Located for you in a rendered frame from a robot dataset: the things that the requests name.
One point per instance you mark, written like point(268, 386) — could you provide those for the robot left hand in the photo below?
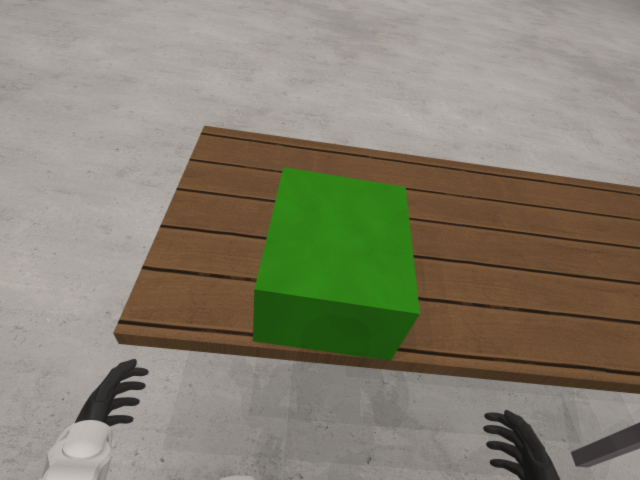
point(101, 402)

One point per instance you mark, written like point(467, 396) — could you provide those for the robot left forearm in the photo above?
point(82, 451)

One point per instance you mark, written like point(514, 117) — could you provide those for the robot right hand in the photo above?
point(534, 462)

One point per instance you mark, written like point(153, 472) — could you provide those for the carton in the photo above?
point(337, 272)

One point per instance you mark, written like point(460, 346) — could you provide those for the table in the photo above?
point(521, 276)

